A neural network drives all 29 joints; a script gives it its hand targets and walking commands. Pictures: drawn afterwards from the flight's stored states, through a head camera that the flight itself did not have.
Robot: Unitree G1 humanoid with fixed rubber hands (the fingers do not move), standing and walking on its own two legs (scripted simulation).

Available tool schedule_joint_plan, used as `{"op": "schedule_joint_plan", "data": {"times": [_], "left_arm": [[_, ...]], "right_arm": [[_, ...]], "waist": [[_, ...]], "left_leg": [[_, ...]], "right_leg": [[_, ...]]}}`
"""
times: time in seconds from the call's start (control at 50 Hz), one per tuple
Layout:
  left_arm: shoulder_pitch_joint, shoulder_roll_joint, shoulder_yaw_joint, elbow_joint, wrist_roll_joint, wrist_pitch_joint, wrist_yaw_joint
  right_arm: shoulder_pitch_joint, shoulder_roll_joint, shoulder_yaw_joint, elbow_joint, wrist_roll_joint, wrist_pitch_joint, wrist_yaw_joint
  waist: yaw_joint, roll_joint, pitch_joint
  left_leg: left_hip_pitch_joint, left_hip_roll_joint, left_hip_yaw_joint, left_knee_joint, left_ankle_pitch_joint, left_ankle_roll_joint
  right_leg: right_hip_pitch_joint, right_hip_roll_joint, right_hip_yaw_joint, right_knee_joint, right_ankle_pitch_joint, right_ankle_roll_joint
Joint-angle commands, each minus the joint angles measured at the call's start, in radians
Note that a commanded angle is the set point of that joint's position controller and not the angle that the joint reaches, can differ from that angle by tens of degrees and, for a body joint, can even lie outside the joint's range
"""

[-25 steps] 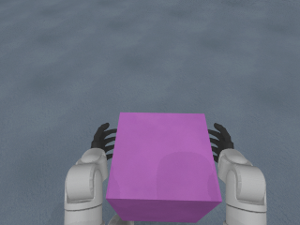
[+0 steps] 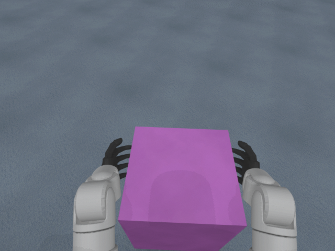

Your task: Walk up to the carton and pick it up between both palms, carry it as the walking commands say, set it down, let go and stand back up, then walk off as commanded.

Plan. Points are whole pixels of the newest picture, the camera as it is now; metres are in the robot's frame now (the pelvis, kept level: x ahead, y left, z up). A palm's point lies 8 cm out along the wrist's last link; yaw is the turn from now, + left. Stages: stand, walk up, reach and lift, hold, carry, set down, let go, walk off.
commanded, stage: carry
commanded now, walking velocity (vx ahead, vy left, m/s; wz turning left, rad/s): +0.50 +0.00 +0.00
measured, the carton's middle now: (178, 193) +0.26 +0.00 +0.00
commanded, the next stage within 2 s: none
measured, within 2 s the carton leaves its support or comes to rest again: neither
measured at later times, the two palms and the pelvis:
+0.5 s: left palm (138, 82) +0.58 +0.12 +0.08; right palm (230, 82) +0.61 -0.18 +0.07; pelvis +0.32 -0.05 +0.00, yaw +4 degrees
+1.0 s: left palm (136, 36) +0.90 +0.17 +0.06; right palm (206, 39) +0.90 -0.13 +0.06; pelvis +0.63 +0.02 -0.01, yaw +0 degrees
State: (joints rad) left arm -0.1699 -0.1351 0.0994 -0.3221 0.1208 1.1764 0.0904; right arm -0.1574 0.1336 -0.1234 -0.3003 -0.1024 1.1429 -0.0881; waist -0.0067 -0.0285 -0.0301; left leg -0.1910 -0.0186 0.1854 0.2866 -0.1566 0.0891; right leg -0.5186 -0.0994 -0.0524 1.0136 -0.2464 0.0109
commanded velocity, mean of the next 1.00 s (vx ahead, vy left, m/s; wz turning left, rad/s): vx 0.39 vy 0.00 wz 0.00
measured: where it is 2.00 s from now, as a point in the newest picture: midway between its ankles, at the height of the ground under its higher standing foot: (171, 169)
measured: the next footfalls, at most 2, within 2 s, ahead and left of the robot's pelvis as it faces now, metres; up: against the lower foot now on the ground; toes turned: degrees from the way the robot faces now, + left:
right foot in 0.30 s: +0.37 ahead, -0.10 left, +0.00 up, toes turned -9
left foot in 0.82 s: +0.72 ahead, +0.08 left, +0.00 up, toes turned +8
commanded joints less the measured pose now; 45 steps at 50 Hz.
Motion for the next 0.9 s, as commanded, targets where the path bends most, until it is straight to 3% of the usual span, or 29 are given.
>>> {"op": "schedule_joint_plan", "data": {"times": [0.0, 0.06, 0.18, 0.22, 0.24, 0.26, 0.28, 0.3, 0.32, 0.34, 0.38, 0.4, 0.44, 0.54, 0.66, 0.68, 0.74, 0.76, 0.78, 0.8, 0.82, 0.84, 0.86, 0.88], "left_arm": [[-0.427, -0.944, -0.731, -0.028, -0.385, -0.010, -0.225], [-0.430, -0.929, -0.742, -0.042, -0.387, -0.001, -0.216], [-0.447, -0.903, -0.738, -0.059, -0.390, 0.023, -0.213], [-0.444, -0.895, -0.726, -0.053, -0.387, 0.028, -0.216], [-0.428, -0.891, -0.716, -0.041, -0.381, 0.029, -0.218], [-0.407, -0.891, -0.705, -0.027, -0.374, 0.028, -0.221], [-0.406, -0.896, -0.700, -0.029, -0.368, 0.025, -0.223], [-0.417, -0.892, -0.702, -0.050, -0.363, 0.018, -0.221], [-0.383, -0.903, -0.706, -0.030, -0.360, 0.016, -0.217], [-0.396, -0.931, -0.726, -0.045, -0.375, 0.013, -0.217], [-0.408, -0.971, -0.737, -0.045, -0.387, -0.005, -0.227], [-0.425, -0.980, -0.740, -0.057, -0.401, -0.013, -0.229], [-0.420, -0.977, -0.745, -0.073, -0.427, -0.016, -0.235], [-0.399, -0.908, -0.727, -0.093, -0.441, -0.015, -0.258], [-0.376, -0.860, -0.684, -0.038, -0.419, 0.016, -0.268], [-0.383, -0.860, -0.682, -0.033, -0.415, 0.020, -0.268], [-0.392, -0.863, -0.681, -0.024, -0.401, 0.030, -0.264], [-0.388, -0.862, -0.687, -0.025, -0.396, 0.031, -0.261], [-0.386, -0.862, -0.695, -0.023, -0.393, 0.032, -0.259], [-0.399, -0.860, -0.703, -0.020, -0.396, 0.030, -0.257], [-0.434, -0.864, -0.707, -0.009, -0.402, 0.028, -0.257], [-0.455, -0.870, -0.718, -0.035, -0.416, 0.030, -0.252], [-0.471, -0.879, -0.717, -0.051, -0.406, 0.018, -0.244], [-0.482, -0.906, -0.732, -0.080, -0.411, 0.009, -0.240]], "right_arm": [[-0.424, 0.894, 0.722, -0.065, 0.415, 0.019, 0.281], [-0.429, 0.859, 0.711, -0.078, 0.409, 0.028, 0.286], [-0.432, 0.827, 0.715, -0.094, 0.392, 0.050, 0.284], [-0.443, 0.824, 0.726, -0.110, 0.387, 0.054, 0.280], [-0.451, 0.824, 0.734, -0.115, 0.384, 0.056, 0.279], [-0.465, 0.826, 0.742, -0.117, 0.382, 0.058, 0.279], [-0.477, 0.825, 0.745, -0.117, 0.387, 0.059, 0.280], [-0.481, 0.837, 0.753, -0.135, 0.399, 0.063, 0.281], [-0.452, 0.851, 0.763, -0.119, 0.393, 0.066, 0.275], [-0.435, 0.862, 0.754, -0.092, 0.393, 0.055, 0.271], [-0.487, 0.894, 0.766, -0.116, 0.414, 0.033, 0.272], [-0.503, 0.902, 0.765, -0.132, 0.420, 0.024, 0.269], [-0.452, 0.902, 0.742, -0.104, 0.401, 0.014, 0.257], [-0.399, 0.892, 0.746, -0.082, 0.363, 0.003, 0.227], [-0.415, 0.864, 0.749, -0.064, 0.347, 0.032, 0.219], [-0.419, 0.862, 0.747, -0.058, 0.350, 0.038, 0.222], [-0.430, 0.858, 0.741, -0.042, 0.361, 0.049, 0.232], [-0.426, 0.858, 0.740, -0.037, 0.366, 0.051, 0.236], [-0.422, 0.861, 0.738, -0.030, 0.371, 0.051, 0.241], [-0.436, 0.872, 0.737, -0.034, 0.378, 0.052, 0.244], [-0.455, 0.870, 0.724, -0.033, 0.378, 0.056, 0.244], [-0.439, 0.867, 0.709, -0.002, 0.387, 0.046, 0.254], [-0.460, 0.895, 0.717, -0.030, 0.402, 0.040, 0.259], [-0.448, 0.919, 0.708, -0.025, 0.405, 0.034, 0.264]], "waist": [[-0.002, 0.136, -0.222], [-0.007, 0.158, -0.184], [-0.017, 0.177, -0.136], [-0.015, 0.187, -0.175], [-0.005, 0.180, -0.213], [0.021, 0.141, -0.280], [0.045, 0.086, -0.369], [0.052, -0.104, -0.486], [0.040, -0.261, -0.478], [0.036, -0.122, -0.473], [0.039, 0.002, -0.379], [0.037, 0.000, -0.352], [0.030, -0.034, -0.354], [0.036, -0.122, -0.249], [0.049, -0.175, -0.108], [0.047, -0.176, -0.094], [0.032, -0.172, -0.129], [0.029, -0.172, -0.165], [0.011, -0.139, -0.213], [-0.016, -0.085, -0.276], [-0.012, 0.070, -0.297], [-0.001, 0.362, -0.358], [0.012, 0.255, -0.382], [0.011, 0.183, -0.364]], "left_leg": [[0.311, 0.284, -0.218, -0.148, 0.210, 0.039], [0.335, 0.256, -0.137, -0.124, 0.405, 0.042], [0.317, 0.219, -0.038, -0.094, 0.617, 0.026], [0.326, 0.216, -0.016, 0.000, 0.796, 0.009], [0.329, 0.206, 0.004, 0.099, 0.837, -0.006], [0.285, 0.185, 0.044, 0.264, 0.797, -0.032], [0.112, 0.172, 0.024, 0.467, 0.610, -0.054], [-0.164, 0.113, -0.016, 0.770, 0.236, -0.077], [-0.453, -0.026, -0.105, 0.994, -0.322, -0.078], [-0.531, 0.044, -0.229, 1.068, -0.333, -0.055], [-0.524, 0.119, -0.251, 0.964, -0.240, -0.070], [-0.512, 0.137, -0.236, 0.902, -0.200, -0.086], [-0.475, 0.127, -0.192, 0.823, -0.149, -0.102], [-0.520, 0.105, -0.097, 0.645, 0.014, -0.105], [-0.445, 0.070, -0.003, 0.440, 0.105, -0.087], [-0.416, 0.058, 0.015, 0.402, 0.107, -0.081], [-0.249, -0.035, 0.081, 0.281, 0.094, -0.072], [-0.167, -0.064, 0.090, 0.231, 0.084, -0.075], [-0.023, -0.064, 0.089, 0.134, 0.091, -0.073], [0.184, -0.002, 0.032, 0.088, 0.140, -0.074], [0.292, 0.188, -0.241, 0.102, 0.316, -0.064], [0.454, 0.408, -0.636, -0.004, 0.444, 0.093], [0.418, 0.407, -0.597, -0.001, 0.468, 0.112], [0.365, 0.377, -0.501, 0.008, 0.523, 0.091]], "right_leg": [[-0.148, -0.024, -0.024, -0.099, 0.077, 0.006], [-0.176, -0.008, -0.073, -0.200, 0.142, 0.010], [-0.037, 0.067, -0.170, -0.456, 0.234, -0.026], [0.082, 0.119, -0.195, -0.514, 0.229, -0.046], [0.170, 0.143, -0.213, -0.563, 0.229, -0.053], [0.336, 0.152, -0.237, -0.648, 0.269, -0.061], [0.566, 0.075, -0.132, -0.640, 0.201, -0.084], [0.807, -0.180, 0.209, -0.600, 0.203, -0.197], [0.916, -0.333, 0.542, -0.710, 0.329, -0.300], [0.910, -0.322, 0.473, -0.703, 0.455, -0.296], [0.735, -0.290, 0.310, -0.748, 0.410, -0.239], [0.667, -0.273, 0.261, -0.784, 0.318, -0.210], [0.626, -0.242, 0.172, -0.816, 0.295, -0.182], [0.618, -0.178, 0.006, -0.846, 0.385, -0.125], [0.580, -0.121, -0.100, -0.815, 0.464, -0.092], [0.574, -0.119, -0.113, -0.805, 0.506, -0.088], [0.600, -0.113, -0.155, -0.675, 0.892, -0.065], [0.618, -0.108, -0.160, -0.584, 0.941, -0.043], [0.582, -0.090, -0.178, -0.427, 0.864, -0.014], [0.451, -0.071, -0.169, -0.233, 0.672, 0.017], [0.280, -0.006, -0.094, -0.009, 0.249, 0.039], [0.023, 0.131, -0.026, 0.266, -0.229, 0.066], [-0.003, 0.062, 0.095, 0.346, -0.215, 0.022], [-0.013, 0.032, 0.123, 0.331, -0.179, 0.004]]}}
